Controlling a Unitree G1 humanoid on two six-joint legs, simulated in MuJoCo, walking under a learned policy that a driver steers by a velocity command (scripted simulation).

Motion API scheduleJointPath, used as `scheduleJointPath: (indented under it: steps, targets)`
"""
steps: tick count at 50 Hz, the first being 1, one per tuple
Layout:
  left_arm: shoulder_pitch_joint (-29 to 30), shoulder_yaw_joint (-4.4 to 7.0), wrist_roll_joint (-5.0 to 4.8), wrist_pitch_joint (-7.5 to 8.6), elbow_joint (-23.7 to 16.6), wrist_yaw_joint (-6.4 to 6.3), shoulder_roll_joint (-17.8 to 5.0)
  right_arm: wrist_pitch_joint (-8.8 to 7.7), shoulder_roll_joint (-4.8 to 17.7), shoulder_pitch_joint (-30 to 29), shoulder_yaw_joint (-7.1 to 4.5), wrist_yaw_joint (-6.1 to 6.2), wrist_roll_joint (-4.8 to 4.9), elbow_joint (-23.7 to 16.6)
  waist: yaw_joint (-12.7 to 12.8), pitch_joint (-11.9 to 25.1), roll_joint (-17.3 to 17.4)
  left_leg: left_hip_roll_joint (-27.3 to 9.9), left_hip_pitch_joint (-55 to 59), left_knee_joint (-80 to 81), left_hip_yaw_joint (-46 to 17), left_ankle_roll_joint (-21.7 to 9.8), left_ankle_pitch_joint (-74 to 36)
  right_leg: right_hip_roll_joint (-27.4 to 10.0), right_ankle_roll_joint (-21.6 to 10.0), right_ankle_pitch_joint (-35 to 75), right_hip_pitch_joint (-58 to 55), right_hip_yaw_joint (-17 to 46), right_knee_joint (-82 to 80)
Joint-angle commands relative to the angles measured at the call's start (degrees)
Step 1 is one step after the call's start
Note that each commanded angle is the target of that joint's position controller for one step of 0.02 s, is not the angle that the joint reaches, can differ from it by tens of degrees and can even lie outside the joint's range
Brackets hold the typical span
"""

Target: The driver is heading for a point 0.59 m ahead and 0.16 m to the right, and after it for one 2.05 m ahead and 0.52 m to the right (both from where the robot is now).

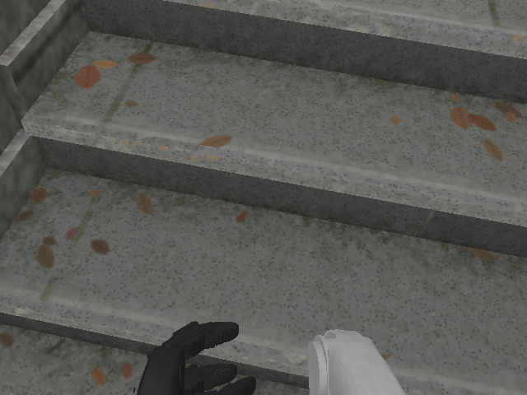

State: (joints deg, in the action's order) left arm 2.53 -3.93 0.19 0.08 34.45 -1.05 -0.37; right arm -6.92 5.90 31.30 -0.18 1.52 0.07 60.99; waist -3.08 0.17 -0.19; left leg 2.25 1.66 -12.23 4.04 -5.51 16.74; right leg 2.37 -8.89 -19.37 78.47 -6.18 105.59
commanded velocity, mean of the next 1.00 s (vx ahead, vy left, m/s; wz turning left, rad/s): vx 0.39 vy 0.00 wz -0.50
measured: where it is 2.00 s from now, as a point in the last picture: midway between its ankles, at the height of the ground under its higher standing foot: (391, 166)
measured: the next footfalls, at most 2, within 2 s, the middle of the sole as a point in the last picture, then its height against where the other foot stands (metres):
right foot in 0.10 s outside the picture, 0.17 m higher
left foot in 0.54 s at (219, 276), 0.17 m higher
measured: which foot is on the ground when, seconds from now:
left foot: down 0.00-0.12, up 0.14-0.52, down 0.54-1.00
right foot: up 0.00-0.08, down 0.10-0.54, up 0.56-1.00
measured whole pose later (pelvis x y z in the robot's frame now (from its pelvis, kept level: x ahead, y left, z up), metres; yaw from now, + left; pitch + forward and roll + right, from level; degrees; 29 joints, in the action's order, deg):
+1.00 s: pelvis +0.60 -0.10 +0.33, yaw -32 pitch +3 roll +0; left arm -0.7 3.2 2.1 -1.3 32.2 -2.3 -8.4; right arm -8.3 9.8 27.2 -2.6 2.3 -3.0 54.3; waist -3.7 -2.0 -0.8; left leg -7.6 0.0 -17.2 16.3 4.2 18.0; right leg 0.9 -4.7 -29.5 71.8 5.0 112.7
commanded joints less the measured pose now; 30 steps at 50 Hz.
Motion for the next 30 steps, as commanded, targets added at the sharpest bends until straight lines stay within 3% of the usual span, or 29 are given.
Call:
scheduleJointPath:
  steps: [1, 2, 3, 4, 5, 6, 7, 8, 9, 10, 11, 12, 13, 15, 16, 17, 18, 19, 20, 21, 22, 23, 24, 25, 26, 27, 28, 29, 30]
  targets:
    - [-2.0, 1.04, -1.02, -0.63, -1.2, 0.58, -4.6, -0.53, 10.7, 1.7, -1.22, 3.35, 2.5, -3.8, 6.2, 6.5, 4.7, -10.8, -5.7, 2.3, 5.4, 2.4, -85.7, 1.2, -2.7, -2.2, -30.7, -10.7, -19.5]
    - [-3.4, 1.09, -2.29, -1.28, 0.4, 0.29, -5.6, -1.04, 12.2, 3.9, -1.33, 3.97, 3.17, -4.0, 7.1, 9.6, 6.7, -13.8, -5.6, -1.2, 3.5, 1.2, -101.0, 3.2, -2.9, 0.2, -40.4, -11.8, -26.9]
    - [-8.2, 2.19, -2.23, -2.25, 1.5, -0.18, -8.0, -1.48, 14.4, 2.3, -1.91, 4.01, 2.44, -5.1, 10.4, 12.9, 10.7, -16.5, -2.3, -9.5, 2.9, 0.3, -115.2, 5.2, -2.8, -4.3, -45.9, -11.6, -30.8]
    - [-14.0, 3.52, -1.1, -2.6, 3.9, 0.21, -11.1, -1.68, 16.3, -0.7, -2.75, 3.22, 2.87, -6.6, 12.8, 14.4, 13.3, -17.8, 1.6, -20.0, 2.3, 0.4, -121.0, 6.3, -3.6, -8.3, -49.0, -9.5, -37.1]
    - [-18.1, 4.8, 0.4, -1.54, 6.3, 1.02, -14.2, -1.69, 17.5, -3.5, -3.53, 1.73, 3.08, -9.2, 14.4, 15.5, 11.6, -16.5, 0.8, -33.9, 2.7, 0.9, -115.3, 7.6, -4.8, -7.5, -55.7, -6.0, -48.3]
    - [-20.2, 6.82, 1.21, -0.4, 7.9, 1.85, -17.9, -2.38, 15.2, -4.3, -3.75, 0.84, 0.99, -11.6, 14.6, 15.9, 6.2, -10.2, -15.9, -56.9, 0.7, 2.2, -65.8, 0.6, -10.8, -7.7, -68.3, 17.0, -58.2]
    - [-18.4, 8.47, 0.72, -1.52, 9.2, 0.37, -21.7, -2.31, 12.1, -12.2, -3.62, -1.99, -1.31, -17.8, 13.8, 15.5, -12.0, 7.4, -42.2, -91.1, -2.0, 6.7, -8.5, -12.2, -22.2, -1.1, -72.4, 55.3, -79.5]
    - [-15.8, 8.63, -0.14, -0.41, 9.2, -0.38, -19.0, -2.82, 8.4, -9.5, -2.71, -3.2, -3.9, -21.7, 6.9, 14.0, -2.7, 1.9, -48.1, -100.1, -11.1, 2.5, -10.8, -13.3, -18.7, -5.7, -69.6, 58.6, -86.1]
    - [-16.8, 7.91, 0.61, 0.98, 11.7, -0.28, -15.0, -2.63, 6.0, -12.8, -1.87, -3.5, -3.83, -23.5, 5.5, 7.6, 3.6, 0.6, -51.4, -101.9, -11.4, 1.2, -14.3, -12.3, -14.1, -13.7, -64.2, 52.2, -84.8]
    - [-17.5, 7.67, 1.97, 2.25, 14.3, -0.12, -12.7, -2.13, 2.2, -16.9, -0.68, -2.74, -3.7, -26.7, 3.2, 1.1, 6.6, 0.1, -57.3, -108.3, -10.8, 0.0, -11.6, -12.2, -12.5, -9.7, -58.5, 47.8, -84.9]
    - [-19.1, 7.2, 1.86, 3.41, 16.9, -0.05, -10.8, -0.95, -0.2, -19.2, 0.5, -1.99, -3.72, -28.4, 1.7, -1.2, 6.8, -0.7, -61.8, -113.5, -9.9, -0.4, -10.1, -10.1, -11.3, -4.7, -56.0, 41.4, -84.5]
    - [-18.7, 6.68, 2.27, 4.03, 18.2, 0.3, -9.6, 0.7, -1.3, -17.7, 1.15, -1.22, -2.93, -28.2, -0.2, -3.9, 6.2, -1.2, -64.8, -116.3, -8.9, -0.4, -7.6, -7.9, -8.9, -0.2, -53.2, 33.6, -84.6]
    - [-20.4, 6.52, 1.44, 4.58, 19.6, 0.71, -10.0, 2.04, -2.7, -17.4, 2.02, -0.46, -3.36, -28.5, -1.5, -6.0, 7.0, -3.1, -67.2, -114.3, -8.8, -0.6, -6.0, -6.3, -7.1, 3.6, -51.0, 28.4, -83.6]
    - [-19.8, 6.01, 0.5, 5.37, 19.2, 1.22, -11.3, 2.88, -0.5, -21.5, 2.31, -0.1, -2.98, -30.0, -1.8, -10.0, 7.3, -5.4, -67.8, -99.0, -6.9, 1.1, -3.7, -4.3, -4.8, 5.8, -45.5, 22.3, -85.6]
    - [-20.6, 5.89, 0.52, 5.97, 18.5, 1.36, -12.0, 2.84, 0.4, -24.2, 2.22, -0.1, -3.1, -30.9, -0.9, -9.2, 6.3, -5.5, -65.9, -94.1, -4.2, 1.5, -5.4, -3.0, -4.6, 9.9, -44.1, 21.3, -85.8]
    - [-25.7, 6.44, 1.04, 6.59, 19.5, 1.24, -14.4, 3.08, -0.6, -27.4, 2.36, 0.54, -2.58, -32.5, 1.9, -6.2, 1.3, -3.8, -70.1, -101.7, -0.7, 1.8, -1.1, -4.1, -6.4, 16.3, -48.8, 23.8, -86.5]
    - [-29.9, 6.88, 0.97, 7.25, 20.5, 1.22, -15.9, 2.96, -1.8, -32.7, 2.84, 0.94, -3.26, -35.2, 4.5, -5.5, -2.8, -4.9, -80.4, -110.0, -0.8, 1.6, 4.7, -6.8, -7.7, 21.0, -58.5, 28.2, -88.0]
    - [-31.8, 7.22, 1.13, 7.3, 20.6, 0.72, -17.0, 2.61, -3.2, -36.2, 3.63, 0.84, -3.32, -37.9, 5.0, -5.2, -4.9, -6.3, -86.6, -111.2, -2.2, 0.7, 8.3, -8.5, -7.0, 20.9, -64.7, 29.0, -88.6]
    - [-34.9, 7.45, 0.2, 6.86, 21.9, 0.34, -16.6, 2.37, -4.0, -41.3, 4.56, 0.6, -4.11, -40.4, 6.3, -4.8, -4.2, -7.7, -86.3, -102.5, -3.5, -0.6, 11.0, -6.8, -5.2, 16.4, -66.9, 28.0, -89.9]
    - [-37.4, 7.62, 0.43, 6.32, 22.1, -0.47, -16.7, 2.02, -3.6, -45.5, 4.8, 0.05, -4.31, -42.2, 8.4, -4.5, -3.5, -7.1, -86.0, -97.9, -2.2, -0.8, 12.0, -6.4, -5.7, 18.7, -69.5, 28.3, -91.7]
    - [-36.8, 8.0, -0.68, 5.28, 20.2, -1.62, -16.7, 2.6, -3.0, -46.5, 5.15, -0.97, -4.3, -43.0, 8.9, -1.4, -0.3, -7.6, -71.3, -82.1, -0.2, -0.4, 9.2, -7.4, -6.9, 27.6, -67.5, 26.6, -99.9]
    - [-36.7, 8.23, -0.91, 4.69, 19.7, -2.1, -17.0, 3.11, -2.9, -48.2, 5.05, -1.52, -3.92, -43.7, 9.5, 0.3, -0.2, -6.5, -60.7, -75.2, 2.9, -0.1, 7.2, -8.1, -6.7, 35.7, -64.6, 25.7, -103.3]
    - [-31.7, 8.42, -0.42, 4.72, 16.5, -2.18, -17.8, 3.41, -3.0, -43.7, 4.68, -1.94, -2.7, -42.3, 6.3, 3.2, 0.0, -4.1, -46.8, -64.5, 5.3, -0.3, 9.5, -8.0, -5.2, 52.1, -61.5, 21.8, -100.3]
    - [-28.6, 8.81, 0.13, 5.14, 14.7, -2.23, -19.8, 3.55, -2.3, -34.1, 4.02, -1.47, -1.86, -38.3, 2.1, 10.6, -3.6, -0.7, -31.4, -63.6, 5.4, -1.5, 8.8, -8.5, -3.7, 82.2, -61.4, 18.2, -92.1]
    - [-28.3, 10.2, 0.0, 5.43, 13.2, -1.87, -24.4, 3.78, 2.5, -24.4, 1.73, -0.61, -0.66, -35.9, -3.5, 19.5, -8.1, 1.4, -20.9, -57.7, 2.9, -1.6, 9.9, -8.5, -2.8, 97.4, -66.9, 20.0, -81.5]
    - [-21.8, 11.37, -1.34, 6.68, 11.0, -0.32, -26.9, 3.53, 8.3, -12.9, -1.06, 0.01, 0.02, -32.9, -10.7, 24.9, -8.2, -0.6, -11.0, -46.7, -1.7, -2.0, 5.4, -7.1, -1.1, 97.1, -67.3, 19.8, -66.2]
    - [-18.9, 11.11, -2.09, 8.41, 8.3, 1.61, -23.6, 2.81, 14.3, -8.0, -3.27, 0.79, -2.43, -30.6, -11.8, 29.1, 3.2, -10.3, -0.7, -34.6, -18.8, -4.9, 12.0, -2.0, 1.9, 71.1, -56.9, 17.6, -47.3]
    - [-17.5, 10.55, -0.6, 8.59, 4.0, 3.12, -18.5, 3.06, 19.3, -10.2, -4.68, 1.56, -2.77, -29.4, -8.6, 32.0, 22.7, -25.1, 3.1, -17.1, -48.7, -13.7, 4.2, 8.5, 5.9, 7.8, -42.5, 15.0, -20.2]
    - [-18.8, 10.74, 1.95, 8.28, 3.1, 3.32, -17.8, 4.04, 14.1, -17.2, -4.38, 1.47, -1.07, -30.0, -3.3, 27.6, 14.2, -23.9, -3.5, -15.0, -52.8, -13.5, 13.4, 3.7, 4.9, 7.4, -37.6, 17.4, -7.0]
